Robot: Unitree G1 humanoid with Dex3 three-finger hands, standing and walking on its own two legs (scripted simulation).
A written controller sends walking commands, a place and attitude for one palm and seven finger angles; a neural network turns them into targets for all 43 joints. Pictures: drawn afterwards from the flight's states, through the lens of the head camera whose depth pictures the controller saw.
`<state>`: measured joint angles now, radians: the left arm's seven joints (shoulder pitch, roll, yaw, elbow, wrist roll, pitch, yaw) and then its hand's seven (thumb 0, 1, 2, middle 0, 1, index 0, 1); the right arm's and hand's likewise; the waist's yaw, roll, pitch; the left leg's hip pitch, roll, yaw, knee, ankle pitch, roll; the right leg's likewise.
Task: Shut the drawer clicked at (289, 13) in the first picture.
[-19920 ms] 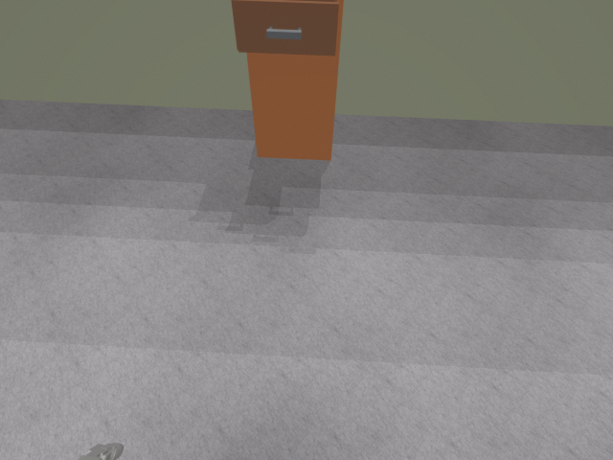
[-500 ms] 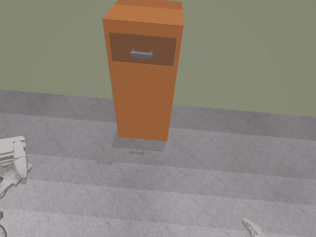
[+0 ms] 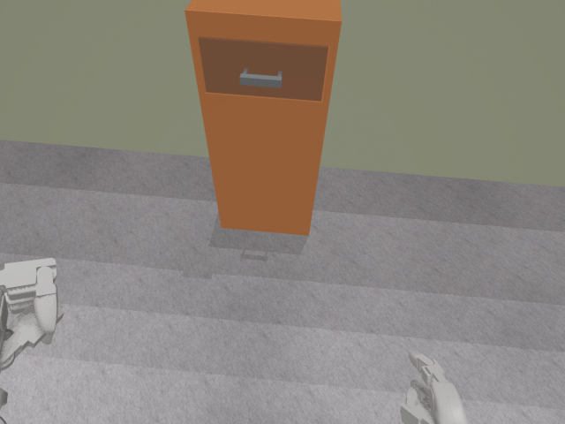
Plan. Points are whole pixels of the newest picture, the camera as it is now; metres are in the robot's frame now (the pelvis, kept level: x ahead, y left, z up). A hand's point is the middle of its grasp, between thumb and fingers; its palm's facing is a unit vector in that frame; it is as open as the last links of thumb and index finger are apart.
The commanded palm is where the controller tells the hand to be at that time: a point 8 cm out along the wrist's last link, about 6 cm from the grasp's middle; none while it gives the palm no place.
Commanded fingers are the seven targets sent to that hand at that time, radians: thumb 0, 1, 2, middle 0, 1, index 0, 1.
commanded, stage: stop stepping back and stand still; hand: left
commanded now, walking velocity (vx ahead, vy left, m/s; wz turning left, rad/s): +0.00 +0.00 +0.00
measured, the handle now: (261, 76) +0.97 +0.11 -0.01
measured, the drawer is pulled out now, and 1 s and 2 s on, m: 0.00 0.00 0.00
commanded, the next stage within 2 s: let the arm hang, fingers relaxed in 0.06 s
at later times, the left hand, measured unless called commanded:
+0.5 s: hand out of the picture +0.02 +0.19 -0.17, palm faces +0.01 -0.98 -0.22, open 3.3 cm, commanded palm none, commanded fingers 0.00 0.90 0.90 -0.68 -0.82 -0.68 -0.82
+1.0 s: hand out of the picture +0.01 +0.19 -0.17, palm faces +0.03 -0.97 -0.23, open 7.2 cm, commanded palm none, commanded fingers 0.00 0.90 0.90 -0.20 -0.30 -0.20 -0.30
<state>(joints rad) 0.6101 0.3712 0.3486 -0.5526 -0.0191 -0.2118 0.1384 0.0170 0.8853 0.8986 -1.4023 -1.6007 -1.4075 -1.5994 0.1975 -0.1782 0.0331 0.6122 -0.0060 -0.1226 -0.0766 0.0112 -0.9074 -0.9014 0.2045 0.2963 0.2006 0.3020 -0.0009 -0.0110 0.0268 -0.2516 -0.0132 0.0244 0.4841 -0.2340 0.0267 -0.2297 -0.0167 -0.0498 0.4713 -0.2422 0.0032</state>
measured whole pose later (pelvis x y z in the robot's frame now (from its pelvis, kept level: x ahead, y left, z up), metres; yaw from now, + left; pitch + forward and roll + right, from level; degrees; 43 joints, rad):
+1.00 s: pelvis +0.00 +0.00 +0.00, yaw +1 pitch -1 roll +0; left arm 0.23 0.18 0.00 1.13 0.01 0.00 0.02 0.01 0.90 0.90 -0.23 -0.35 -0.24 -0.35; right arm 0.25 -0.17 0.00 1.12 -0.02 0.01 -0.02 0.00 -0.92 -0.90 0.20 0.30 0.20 0.30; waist 0.00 0.03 0.04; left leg -0.20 -0.03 0.02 0.40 -0.19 0.03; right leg -0.19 -0.03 -0.06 0.42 -0.21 0.00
